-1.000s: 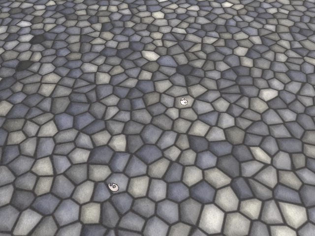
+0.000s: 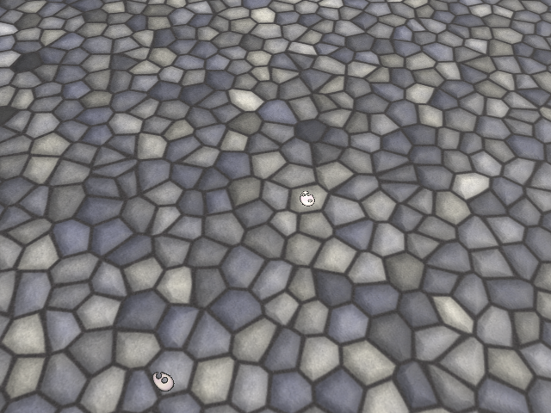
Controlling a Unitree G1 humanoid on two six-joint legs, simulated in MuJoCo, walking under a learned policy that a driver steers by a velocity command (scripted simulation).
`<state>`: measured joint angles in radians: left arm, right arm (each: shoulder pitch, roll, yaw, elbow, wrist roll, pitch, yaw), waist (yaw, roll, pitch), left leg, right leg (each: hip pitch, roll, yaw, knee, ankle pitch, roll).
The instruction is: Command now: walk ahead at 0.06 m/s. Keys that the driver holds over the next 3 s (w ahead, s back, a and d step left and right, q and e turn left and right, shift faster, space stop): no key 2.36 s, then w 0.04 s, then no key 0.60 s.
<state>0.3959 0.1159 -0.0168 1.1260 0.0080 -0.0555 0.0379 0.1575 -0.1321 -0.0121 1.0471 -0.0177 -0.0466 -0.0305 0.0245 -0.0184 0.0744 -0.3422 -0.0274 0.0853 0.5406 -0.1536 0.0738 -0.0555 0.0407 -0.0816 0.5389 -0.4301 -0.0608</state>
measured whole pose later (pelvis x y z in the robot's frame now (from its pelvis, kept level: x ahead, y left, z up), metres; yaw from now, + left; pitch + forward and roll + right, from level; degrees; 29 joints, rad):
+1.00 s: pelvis +0.05 -0.03 +0.01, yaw +0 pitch -1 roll +1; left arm 0.38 0.10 -0.03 1.16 0.01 -0.03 0.05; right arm 0.30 -0.11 0.00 1.18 0.00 -0.01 -0.04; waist -0.01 0.00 0.03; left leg -0.20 -0.01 0.06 0.41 -0.19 0.02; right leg -0.02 0.04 -0.04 0.36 -0.32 -0.06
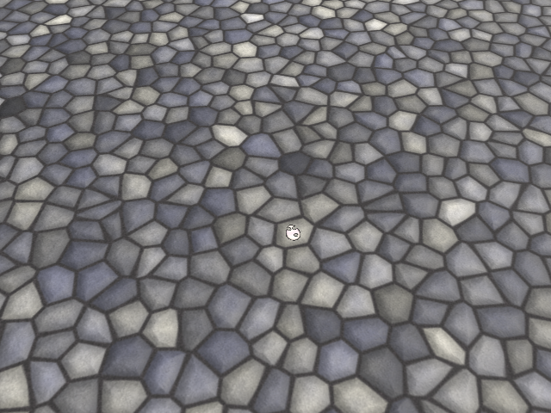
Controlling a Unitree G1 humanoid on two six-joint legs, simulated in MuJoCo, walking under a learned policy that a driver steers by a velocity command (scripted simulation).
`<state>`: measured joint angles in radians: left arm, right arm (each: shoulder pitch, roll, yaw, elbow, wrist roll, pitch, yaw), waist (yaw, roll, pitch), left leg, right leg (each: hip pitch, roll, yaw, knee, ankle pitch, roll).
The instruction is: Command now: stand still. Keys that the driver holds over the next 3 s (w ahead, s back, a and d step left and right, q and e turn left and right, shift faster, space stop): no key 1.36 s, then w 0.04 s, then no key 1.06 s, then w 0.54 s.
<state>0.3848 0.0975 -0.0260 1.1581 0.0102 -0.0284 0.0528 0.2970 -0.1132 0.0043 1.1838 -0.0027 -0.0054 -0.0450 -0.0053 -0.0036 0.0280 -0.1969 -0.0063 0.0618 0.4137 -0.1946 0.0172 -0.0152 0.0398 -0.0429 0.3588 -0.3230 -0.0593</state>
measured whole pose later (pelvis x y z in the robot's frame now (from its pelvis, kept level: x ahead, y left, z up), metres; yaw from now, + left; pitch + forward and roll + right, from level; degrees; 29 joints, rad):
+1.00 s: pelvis +0.00 -0.01 +0.00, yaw +0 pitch -1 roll +1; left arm 0.42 0.09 -0.03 1.15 0.01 -0.03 0.05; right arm 0.33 -0.10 0.02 1.19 0.00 -0.01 -0.04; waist 0.00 0.00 0.02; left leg -0.21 0.01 0.05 0.43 -0.20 0.00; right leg -0.02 0.05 -0.05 0.36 -0.32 -0.07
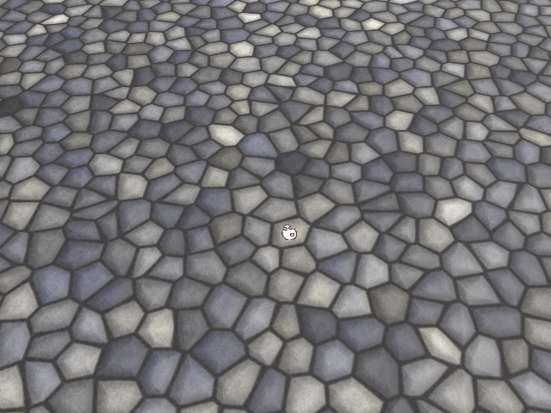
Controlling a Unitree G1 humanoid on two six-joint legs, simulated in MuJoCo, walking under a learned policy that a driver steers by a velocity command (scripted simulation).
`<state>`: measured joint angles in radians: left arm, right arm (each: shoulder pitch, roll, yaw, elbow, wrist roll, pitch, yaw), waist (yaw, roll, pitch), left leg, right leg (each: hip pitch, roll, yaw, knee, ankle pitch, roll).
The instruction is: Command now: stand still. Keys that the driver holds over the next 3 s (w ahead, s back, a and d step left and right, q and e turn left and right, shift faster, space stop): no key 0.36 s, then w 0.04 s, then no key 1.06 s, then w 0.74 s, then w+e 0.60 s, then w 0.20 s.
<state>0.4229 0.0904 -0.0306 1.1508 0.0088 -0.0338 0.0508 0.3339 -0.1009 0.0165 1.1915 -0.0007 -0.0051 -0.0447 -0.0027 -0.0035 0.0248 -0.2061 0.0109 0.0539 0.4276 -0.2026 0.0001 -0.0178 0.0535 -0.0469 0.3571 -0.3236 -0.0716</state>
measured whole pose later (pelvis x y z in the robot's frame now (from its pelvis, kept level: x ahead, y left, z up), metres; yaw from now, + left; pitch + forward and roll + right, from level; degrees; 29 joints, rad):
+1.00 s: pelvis +0.01 +0.00 +0.00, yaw +0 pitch -1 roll +1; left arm 0.42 0.09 -0.03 1.15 0.01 -0.04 0.05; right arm 0.34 -0.09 0.01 1.18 0.00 -0.01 -0.05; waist 0.00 -0.01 0.03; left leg -0.20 0.00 0.06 0.44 -0.22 0.00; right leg -0.01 0.04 -0.05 0.37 -0.34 -0.06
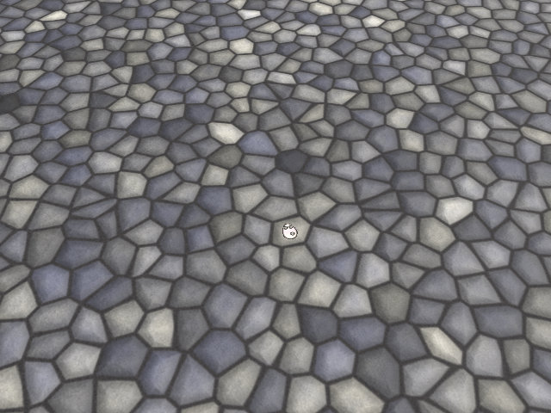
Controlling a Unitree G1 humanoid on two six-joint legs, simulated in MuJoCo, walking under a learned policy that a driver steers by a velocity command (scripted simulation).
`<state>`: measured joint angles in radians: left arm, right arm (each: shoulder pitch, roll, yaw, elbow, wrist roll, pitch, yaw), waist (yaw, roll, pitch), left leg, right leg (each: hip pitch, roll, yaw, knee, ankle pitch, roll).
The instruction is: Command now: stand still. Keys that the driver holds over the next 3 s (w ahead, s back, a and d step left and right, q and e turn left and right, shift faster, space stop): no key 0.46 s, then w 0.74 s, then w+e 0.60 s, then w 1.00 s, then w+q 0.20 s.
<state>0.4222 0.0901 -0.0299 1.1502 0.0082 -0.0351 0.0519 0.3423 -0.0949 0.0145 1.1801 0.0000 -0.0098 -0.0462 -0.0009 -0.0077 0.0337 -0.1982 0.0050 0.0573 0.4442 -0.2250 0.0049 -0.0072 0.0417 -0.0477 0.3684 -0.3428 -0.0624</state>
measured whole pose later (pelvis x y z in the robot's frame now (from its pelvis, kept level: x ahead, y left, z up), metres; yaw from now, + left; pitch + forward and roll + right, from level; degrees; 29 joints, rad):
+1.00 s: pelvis +0.15 +0.08 +0.00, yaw +0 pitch -1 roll +0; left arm 0.35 0.19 0.03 1.04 0.03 -0.08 -0.02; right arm 0.34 -0.16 -0.05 1.05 -0.01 -0.07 0.01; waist 0.01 -0.03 0.04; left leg -0.20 -0.04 0.12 0.43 -0.23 0.08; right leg -0.40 -0.06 -0.02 1.15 -0.28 -0.09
